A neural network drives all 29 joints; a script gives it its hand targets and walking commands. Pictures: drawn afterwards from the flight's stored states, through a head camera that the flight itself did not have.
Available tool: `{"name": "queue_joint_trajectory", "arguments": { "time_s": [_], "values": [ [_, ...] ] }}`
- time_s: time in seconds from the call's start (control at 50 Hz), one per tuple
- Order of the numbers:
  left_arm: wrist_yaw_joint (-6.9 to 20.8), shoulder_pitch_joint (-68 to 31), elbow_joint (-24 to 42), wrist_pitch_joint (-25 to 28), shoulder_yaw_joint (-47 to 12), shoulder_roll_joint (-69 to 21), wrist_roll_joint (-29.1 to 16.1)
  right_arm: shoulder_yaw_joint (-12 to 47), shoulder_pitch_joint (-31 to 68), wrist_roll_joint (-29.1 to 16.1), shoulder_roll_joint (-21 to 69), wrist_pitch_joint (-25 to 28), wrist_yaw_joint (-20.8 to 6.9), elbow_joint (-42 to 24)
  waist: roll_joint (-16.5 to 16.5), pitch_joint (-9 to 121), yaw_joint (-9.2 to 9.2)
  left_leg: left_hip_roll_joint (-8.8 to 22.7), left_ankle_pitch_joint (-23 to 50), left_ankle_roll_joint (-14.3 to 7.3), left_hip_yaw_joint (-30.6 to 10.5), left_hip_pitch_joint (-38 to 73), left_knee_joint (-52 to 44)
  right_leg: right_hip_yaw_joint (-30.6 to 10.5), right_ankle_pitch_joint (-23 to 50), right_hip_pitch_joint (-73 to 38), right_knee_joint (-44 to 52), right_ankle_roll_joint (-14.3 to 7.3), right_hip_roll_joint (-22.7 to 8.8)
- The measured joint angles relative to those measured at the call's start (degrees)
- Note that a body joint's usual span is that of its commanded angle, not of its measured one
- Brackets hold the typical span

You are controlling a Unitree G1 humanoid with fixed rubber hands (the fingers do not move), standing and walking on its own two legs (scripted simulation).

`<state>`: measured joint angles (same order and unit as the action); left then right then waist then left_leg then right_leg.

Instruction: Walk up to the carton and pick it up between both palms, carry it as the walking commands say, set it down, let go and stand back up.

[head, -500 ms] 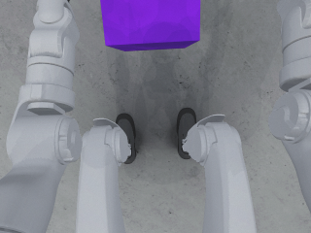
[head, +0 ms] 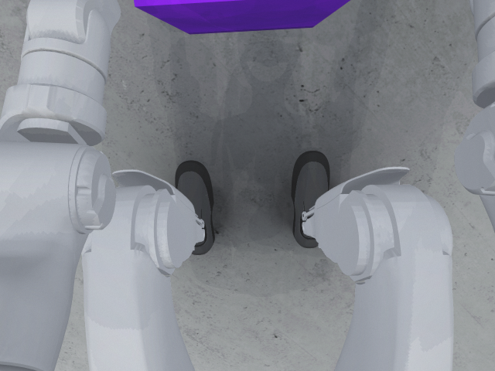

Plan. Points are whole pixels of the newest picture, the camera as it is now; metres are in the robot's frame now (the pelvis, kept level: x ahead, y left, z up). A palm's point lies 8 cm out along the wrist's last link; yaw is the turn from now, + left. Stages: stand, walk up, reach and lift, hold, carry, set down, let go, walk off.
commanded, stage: reach and lift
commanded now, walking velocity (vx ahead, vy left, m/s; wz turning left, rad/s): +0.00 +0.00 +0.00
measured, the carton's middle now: out of the picture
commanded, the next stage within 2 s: none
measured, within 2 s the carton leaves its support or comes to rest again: leaves its support in 1.68 s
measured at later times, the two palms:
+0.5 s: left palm out of the picture +0.56 +0.16 -0.20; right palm out of the picture +0.58 -0.21 -0.18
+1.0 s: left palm out of the picture +0.56 +0.15 -0.20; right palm out of the picture +0.59 -0.16 -0.19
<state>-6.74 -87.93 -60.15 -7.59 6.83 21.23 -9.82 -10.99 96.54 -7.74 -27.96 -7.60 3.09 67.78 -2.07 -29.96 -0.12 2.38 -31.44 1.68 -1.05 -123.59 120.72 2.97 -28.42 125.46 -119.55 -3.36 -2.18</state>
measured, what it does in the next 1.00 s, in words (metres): stands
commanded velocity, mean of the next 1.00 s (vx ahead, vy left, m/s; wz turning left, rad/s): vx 0.00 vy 0.00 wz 0.00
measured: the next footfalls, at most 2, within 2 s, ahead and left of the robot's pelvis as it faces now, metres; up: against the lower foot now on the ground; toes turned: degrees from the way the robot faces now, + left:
none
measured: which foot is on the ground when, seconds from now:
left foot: down 0.00-1.00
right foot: down 0.00-1.00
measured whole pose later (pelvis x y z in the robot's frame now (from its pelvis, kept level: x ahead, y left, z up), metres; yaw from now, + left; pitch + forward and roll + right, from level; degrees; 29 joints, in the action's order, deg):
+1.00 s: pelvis +0.00 +0.00 -0.01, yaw +1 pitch +35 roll +1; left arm -7.3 -89.3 -60.3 -6.2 5.5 18.2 -10.8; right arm -9.1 97.4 -7.7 -21.5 -5.7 3.3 67.9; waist -2.7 -30.0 -0.1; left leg 1.5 -31.9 1.7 -1.0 -125.1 122.1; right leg 2.6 -29.3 126.7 -121.1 -3.4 -2.3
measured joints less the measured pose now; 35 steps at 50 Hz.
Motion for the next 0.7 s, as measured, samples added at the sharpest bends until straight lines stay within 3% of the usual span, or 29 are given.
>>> {"name": "queue_joint_trajectory", "arguments": {
  "time_s": [0.7],
  "values": [
    [-0.42,-0.48,-0.02,1.18,-1.61,-0.95,-1.00,1.87,0.84,-0.01,3.22,1.13,-0.10,0.10,0.00,-0.03,0.00,-0.41,-0.41,0.00,0.00,-1.26,1.35,-0.23,-0.56,1.27,-1.52,0.00,0.00]
  ]
}}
